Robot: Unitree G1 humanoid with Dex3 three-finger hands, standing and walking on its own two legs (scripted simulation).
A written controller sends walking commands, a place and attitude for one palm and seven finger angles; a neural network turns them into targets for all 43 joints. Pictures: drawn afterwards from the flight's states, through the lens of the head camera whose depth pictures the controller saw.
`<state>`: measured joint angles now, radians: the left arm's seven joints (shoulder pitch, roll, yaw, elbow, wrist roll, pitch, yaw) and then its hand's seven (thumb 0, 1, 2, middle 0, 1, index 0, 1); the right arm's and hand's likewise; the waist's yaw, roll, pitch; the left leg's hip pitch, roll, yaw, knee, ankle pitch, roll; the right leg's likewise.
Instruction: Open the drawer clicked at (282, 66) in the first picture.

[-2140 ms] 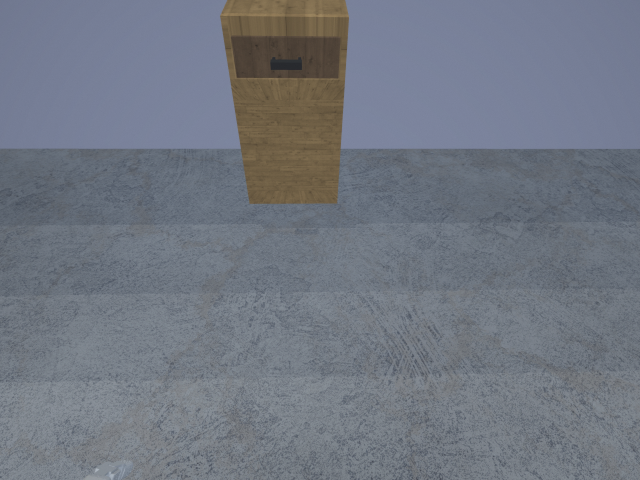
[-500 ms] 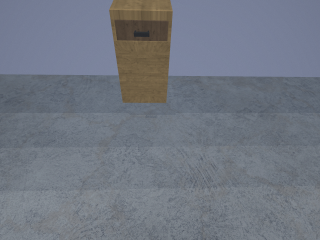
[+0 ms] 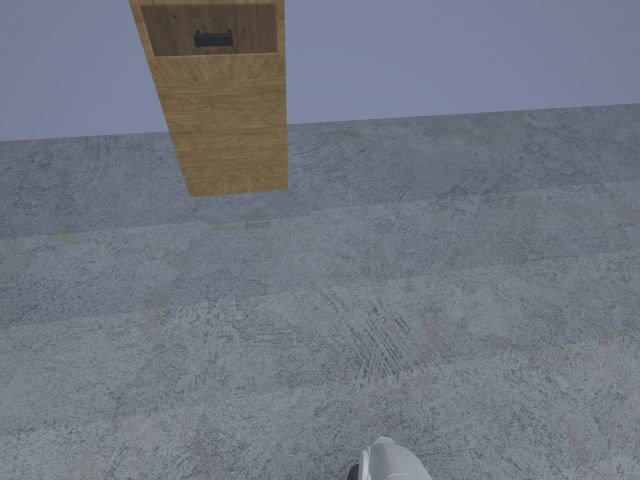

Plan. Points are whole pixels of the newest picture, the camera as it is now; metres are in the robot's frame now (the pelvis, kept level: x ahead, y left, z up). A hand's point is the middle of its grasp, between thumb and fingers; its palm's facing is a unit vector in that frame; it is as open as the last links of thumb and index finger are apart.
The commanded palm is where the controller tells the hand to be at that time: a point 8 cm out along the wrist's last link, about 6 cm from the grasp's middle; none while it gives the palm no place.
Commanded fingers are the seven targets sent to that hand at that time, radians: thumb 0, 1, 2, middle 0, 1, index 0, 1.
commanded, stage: walk to a spot facing it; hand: left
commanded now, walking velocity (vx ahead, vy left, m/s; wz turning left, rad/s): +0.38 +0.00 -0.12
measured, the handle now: (213, 36) +1.24 +0.32 -0.08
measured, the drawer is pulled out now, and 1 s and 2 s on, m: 0.00 0.00 0.00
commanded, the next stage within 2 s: turn to face it in 0.78 s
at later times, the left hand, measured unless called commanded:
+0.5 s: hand (211, 427) +0.22 +0.16 -0.18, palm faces +0.08 -0.99 -0.15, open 7.3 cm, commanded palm none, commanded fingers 0.00 0.90 0.90 -0.20 -0.30 -0.20 -0.30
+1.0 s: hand (232, 259) +0.51 +0.17 -0.16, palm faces -0.11 -0.98 -0.19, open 7.3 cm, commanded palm none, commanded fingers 0.00 0.90 0.90 -0.20 -0.30 -0.20 -0.30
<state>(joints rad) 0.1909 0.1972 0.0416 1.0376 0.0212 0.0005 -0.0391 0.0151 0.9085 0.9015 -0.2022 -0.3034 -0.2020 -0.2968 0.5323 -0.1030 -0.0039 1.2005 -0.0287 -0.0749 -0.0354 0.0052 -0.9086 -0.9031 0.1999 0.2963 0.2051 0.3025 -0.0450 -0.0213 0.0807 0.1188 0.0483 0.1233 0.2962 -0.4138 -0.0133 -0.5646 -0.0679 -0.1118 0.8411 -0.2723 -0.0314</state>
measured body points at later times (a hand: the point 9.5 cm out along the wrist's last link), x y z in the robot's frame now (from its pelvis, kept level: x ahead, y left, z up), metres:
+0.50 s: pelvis +0.23 -0.01 +0.00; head +0.23 +0.01 +0.45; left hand +0.21 +0.21 -0.16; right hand +0.31 -0.25 -0.13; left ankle +0.33 +0.11 -0.71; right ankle +0.18 -0.11 -0.73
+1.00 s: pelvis +0.43 +0.00 +0.00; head +0.45 -0.01 +0.45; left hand +0.52 +0.23 -0.15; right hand +0.34 -0.20 -0.15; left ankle +0.35 +0.11 -0.73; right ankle +0.54 -0.14 -0.70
